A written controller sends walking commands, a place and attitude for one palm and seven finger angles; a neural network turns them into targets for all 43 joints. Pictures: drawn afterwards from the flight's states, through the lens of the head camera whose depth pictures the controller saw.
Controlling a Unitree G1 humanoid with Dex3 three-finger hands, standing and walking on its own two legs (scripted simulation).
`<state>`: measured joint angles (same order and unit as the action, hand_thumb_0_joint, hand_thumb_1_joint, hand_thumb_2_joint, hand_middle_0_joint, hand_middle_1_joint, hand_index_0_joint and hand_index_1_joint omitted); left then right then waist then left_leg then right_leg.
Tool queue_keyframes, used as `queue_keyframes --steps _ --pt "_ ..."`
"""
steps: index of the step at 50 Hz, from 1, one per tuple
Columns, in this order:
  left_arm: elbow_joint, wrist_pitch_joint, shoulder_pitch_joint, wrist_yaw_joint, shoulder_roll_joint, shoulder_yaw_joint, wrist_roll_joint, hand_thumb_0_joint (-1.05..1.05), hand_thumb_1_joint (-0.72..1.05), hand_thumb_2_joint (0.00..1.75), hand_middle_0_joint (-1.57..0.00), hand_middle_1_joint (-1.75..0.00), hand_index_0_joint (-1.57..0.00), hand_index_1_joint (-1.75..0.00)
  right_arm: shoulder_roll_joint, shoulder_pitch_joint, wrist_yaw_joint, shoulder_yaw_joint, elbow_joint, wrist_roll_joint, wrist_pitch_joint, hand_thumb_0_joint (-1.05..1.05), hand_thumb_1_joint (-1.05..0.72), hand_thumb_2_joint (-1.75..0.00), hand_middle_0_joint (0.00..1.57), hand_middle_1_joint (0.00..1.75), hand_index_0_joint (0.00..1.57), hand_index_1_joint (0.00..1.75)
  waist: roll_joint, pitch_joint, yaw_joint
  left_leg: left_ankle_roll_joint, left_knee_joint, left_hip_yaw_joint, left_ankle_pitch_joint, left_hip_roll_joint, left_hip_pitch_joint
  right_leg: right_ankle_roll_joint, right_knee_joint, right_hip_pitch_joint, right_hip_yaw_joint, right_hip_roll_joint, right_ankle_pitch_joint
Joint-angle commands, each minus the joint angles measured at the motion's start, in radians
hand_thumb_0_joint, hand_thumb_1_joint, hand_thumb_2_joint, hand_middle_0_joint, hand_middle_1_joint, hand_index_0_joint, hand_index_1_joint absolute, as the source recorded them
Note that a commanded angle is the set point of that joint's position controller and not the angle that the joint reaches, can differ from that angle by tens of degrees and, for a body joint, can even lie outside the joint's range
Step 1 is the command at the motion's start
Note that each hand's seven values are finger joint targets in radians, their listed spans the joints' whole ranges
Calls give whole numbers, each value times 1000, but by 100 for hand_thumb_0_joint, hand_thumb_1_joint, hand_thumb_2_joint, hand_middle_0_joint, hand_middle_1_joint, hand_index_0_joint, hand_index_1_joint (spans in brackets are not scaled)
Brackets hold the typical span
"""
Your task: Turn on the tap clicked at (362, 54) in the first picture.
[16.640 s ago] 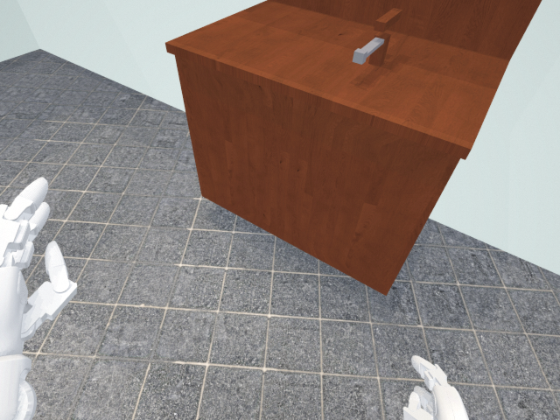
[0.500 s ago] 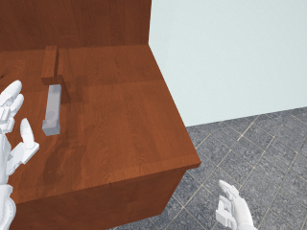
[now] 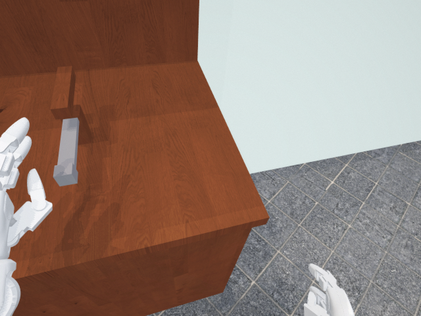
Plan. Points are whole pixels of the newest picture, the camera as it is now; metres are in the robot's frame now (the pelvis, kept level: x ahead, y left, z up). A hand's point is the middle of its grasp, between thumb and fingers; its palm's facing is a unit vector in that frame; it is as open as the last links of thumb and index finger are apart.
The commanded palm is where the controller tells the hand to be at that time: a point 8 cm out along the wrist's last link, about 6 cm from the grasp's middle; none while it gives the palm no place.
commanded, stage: look again from close up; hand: left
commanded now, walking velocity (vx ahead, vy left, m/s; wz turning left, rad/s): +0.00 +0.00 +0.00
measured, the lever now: (66, 174) +0.31 +0.28 +0.10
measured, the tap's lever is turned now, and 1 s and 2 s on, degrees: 0 0 0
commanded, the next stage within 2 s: come to a stop and stand still in 0.14 s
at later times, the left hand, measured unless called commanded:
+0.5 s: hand (38, 181) +0.24 +0.26 +0.18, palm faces +0.44 -0.77 -0.45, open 7.4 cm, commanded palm +0.15 +0.26 +0.18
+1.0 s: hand (67, 183) +0.25 +0.23 +0.17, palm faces +0.35 -0.85 -0.38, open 7.4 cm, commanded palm +0.19 +0.27 +0.18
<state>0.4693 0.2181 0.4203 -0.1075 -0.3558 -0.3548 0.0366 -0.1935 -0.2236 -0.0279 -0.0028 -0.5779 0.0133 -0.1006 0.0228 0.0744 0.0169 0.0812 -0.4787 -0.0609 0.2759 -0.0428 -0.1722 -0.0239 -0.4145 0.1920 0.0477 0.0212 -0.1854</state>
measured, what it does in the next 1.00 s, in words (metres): stands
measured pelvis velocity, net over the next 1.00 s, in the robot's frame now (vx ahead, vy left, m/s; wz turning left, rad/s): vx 0.02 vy -0.01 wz -0.03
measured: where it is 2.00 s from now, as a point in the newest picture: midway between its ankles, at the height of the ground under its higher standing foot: outside the picture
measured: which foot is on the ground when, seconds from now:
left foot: down 0.00-1.00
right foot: down 0.00-1.00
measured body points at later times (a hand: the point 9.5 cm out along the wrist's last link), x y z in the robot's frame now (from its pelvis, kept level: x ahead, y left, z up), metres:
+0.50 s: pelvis +0.00 -0.02 +0.00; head +0.03 +0.01 +0.45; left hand +0.21 +0.30 +0.20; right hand +0.18 -0.24 -0.08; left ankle -0.01 +0.06 -0.74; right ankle +0.02 -0.14 -0.74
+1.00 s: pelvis +0.02 -0.01 +0.00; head +0.05 +0.01 +0.45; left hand +0.23 +0.28 +0.19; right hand +0.20 -0.24 -0.07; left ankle -0.01 +0.06 -0.74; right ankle +0.02 -0.14 -0.74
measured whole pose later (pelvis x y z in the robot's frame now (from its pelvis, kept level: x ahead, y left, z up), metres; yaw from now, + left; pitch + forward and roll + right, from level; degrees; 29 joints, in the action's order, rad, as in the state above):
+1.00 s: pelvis +0.02 -0.01 +0.00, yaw -2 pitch +0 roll -1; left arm 0.50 0.23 0.40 -0.09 -0.38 -0.39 0.05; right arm -0.21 -0.18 -0.01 0.00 -0.57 0.01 -0.12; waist 0.03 0.08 0.02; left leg 0.06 -0.50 -0.08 0.32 -0.02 -0.18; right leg -0.01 -0.46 0.22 0.03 0.00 -0.23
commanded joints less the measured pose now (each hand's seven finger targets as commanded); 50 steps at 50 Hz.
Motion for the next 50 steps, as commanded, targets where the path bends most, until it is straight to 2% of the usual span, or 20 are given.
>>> queue_keyframes --steps 1,6,13,21,22,23,24,25,26,28,30,32,33,34,35,38,40,44,47,50 --pt "212 66 -71 -23 -159 -102 0 0 90 90 -20 -30 -20 -30 -137 94 -10 57 159 -1 -61 0 -90 -90 20 30 20 30 -77 -138 5 -75 136 129 -121 132 -101 51 9 -146 -73 47 138" --pt "228 63 -71 -24 -155 -95 3 0 90 90 -20 -30 -20 -30 -137 96 -11 58 159 0 -61 0 -90 -90 20 30 20 30 -77 -151 4 -76 124 132 -168 128 -78 56 9 -143 -82 51 164" --pt "204 47 -80 -29 -153 -92 3 0 90 90 -20 -30 -20 -30 -134 109 -16 53 154 2 -55 0 -90 -90 20 30 20 30 -63 -116 3 -62 132 127 -88 124 -84 56 46 -104 -103 54 97" --pt "232 43 -77 -30 -150 -84 5 0 90 90 -20 -30 -20 -30 -135 102 -13 55 161 0 -54 0 -90 -90 20 30 20 30 -69 -146 3 -56 117 129 -137 125 -66 60 35 -125 -109 61 146" --pt "457 139 -1124 -30 -954 -653 -164 0 90 90 -20 -30 -20 -30 -141 -6 -6 25 134 -56 -106 0 -90 -90 20 30 20 30 22 -22 20 -42 -8 78 -237 132 -203 28 62 27 -113 35 172" --pt "-46 78 -792 -12 -500 -346 -53 0 90 90 -20 -30 -20 -30 -83 86 -10 34 49 10 -73 0 -90 -90 20 30 20 30 -141 -64 -17 -75 21 128 -226 189 -64 97 -5 106 -83 135 20" --pt "-69 65 -562 13 -322 -208 -30 0 90 90 -20 -30 -20 -30 -119 76 13 53 104 -8 -80 0 -90 -90 20 30 20 30 -195 -171 16 -94 73 103 -229 137 30 107 -65 38 -118 57 69" --pt "-10 74 -445 27 -264 -142 -10 0 90 90 -20 -30 -20 -30 -134 78 26 62 126 4 -85 0 -90 -90 20 30 20 30 -228 -224 21 -82 65 85 -208 133 37 84 -63 1 -115 51 93" --pt "19 76 -295 37 -186 -89 6 0 90 90 -20 -30 -20 -30 -135 71 44 64 137 11 -85 0 -90 -90 20 30 20 30 -219 -235 22 -66 74 95 -204 137 17 67 -64 -33 -121 52 122" --pt "92 65 -80 46 -69 0 23 0 90 90 -20 -30 -20 -30 -122 88 79 59 157 25 -80 0 -90 -90 20 30 20 30 -147 -237 31 -57 96 96 -222 148 -9 54 -82 -77 -89 39 148" --pt "159 55 -6 33 -156 -72 11 0 90 90 -20 -30 -20 -30 -140 90 79 60 174 20 -65 0 -90 -90 20 30 20 30 -12 -205 31 -56 105 90 -188 156 -63 45 -57 -103 -76 40 141" --pt "157 52 -5 18 -220 -150 12 0 90 90 -20 -30 -20 -30 -140 106 57 56 179 14 -59 0 -90 -90 20 30 20 30 96 -178 24 -64 99 84 -139 139 -76 45 -14 -89 -91 44 112" --pt "168 52 -21 1 -279 -221 10 0 90 90 -20 -30 -20 -30 -143 114 45 52 172 12 -50 0 -90 -90 20 30 20 30 79 -184 22 -69 102 78 -146 135 -58 48 -19 -81 -93 40 109" --pt "156 57 -21 5 -248 -209 16 0 90 90 -20 -30 -20 -30 -135 112 33 47 179 6 -47 0 -90 -90 20 30 20 30 67 -181 14 -67 104 81 -146 132 -69 48 -17 -85 -84 46 111" --pt "181 64 -47 7 -250 -210 21 0 90 90 -20 -30 -20 -30 -133 118 24 43 189 5 -50 0 -90 -90 20 30 20 30 20 -170 10 -65 104 80 -150 128 -68 50 -21 -83 -94 44 123" --pt "265 77 -132 2 -295 -237 16 0 90 90 -20 -30 -20 -30 -130 129 9 37 185 3 -63 0 -90 -90 20 30 20 30 -109 -196 7 -66 80 75 -217 121 -38 56 -47 -101 -101 44 203" --pt "267 78 -117 8 -245 -185 19 0 90 90 -20 -30 -20 -30 -128 111 9 39 182 3 -76 0 -90 -90 20 30 20 30 -150 -218 8 -67 57 69 -293 117 -6 57 -49 -109 -95 47 260" --pt "258 72 -72 6 -185 -130 12 0 90 90 -20 -30 -20 -30 -137 98 15 44 164 0 -90 0 -90 -90 20 30 20 30 -88 -240 8 -78 29 70 -422 121 54 56 -51 -92 -79 42 318" --pt "217 64 -44 4 -170 -117 9 0 90 90 -20 -30 -20 -30 -141 92 17 51 156 2 -84 0 -90 -90 20 30 20 30 -56 -217 7 -80 34 69 -417 129 41 53 -42 -84 -81 44 319" --pt "187 58 -45 3 -164 -112 7 0 90 90 -20 -30 -20 -30 -141 100 13 50 160 1 -66 0 -90 -90 20 30 20 30 -64 -186 5 -85 53 73 -399 134 21 51 -37 -72 -76 42 291"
